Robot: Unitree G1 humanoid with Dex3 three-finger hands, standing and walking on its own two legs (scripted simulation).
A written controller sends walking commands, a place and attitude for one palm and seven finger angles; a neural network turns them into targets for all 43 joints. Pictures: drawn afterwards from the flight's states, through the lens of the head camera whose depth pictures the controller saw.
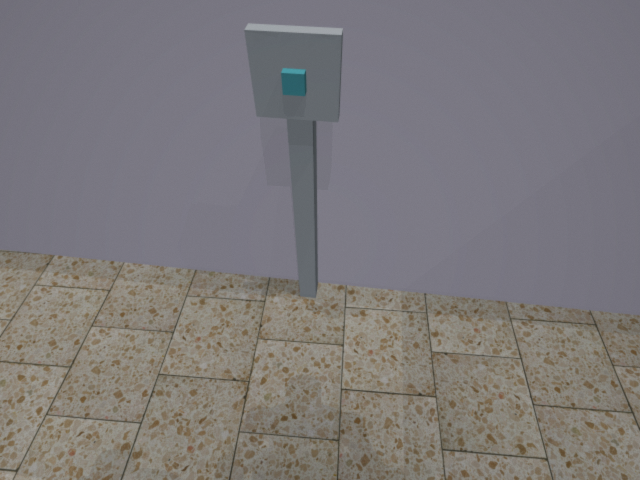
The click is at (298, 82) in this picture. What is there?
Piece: button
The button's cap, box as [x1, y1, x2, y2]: [281, 68, 306, 95]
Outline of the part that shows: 283,68 281,72 283,94 304,95 306,90 305,69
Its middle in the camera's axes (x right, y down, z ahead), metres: -0.05 -0.31 +0.77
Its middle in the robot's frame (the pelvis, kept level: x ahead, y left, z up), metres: +0.80 +0.09 +0.09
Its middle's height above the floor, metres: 0.87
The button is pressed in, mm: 0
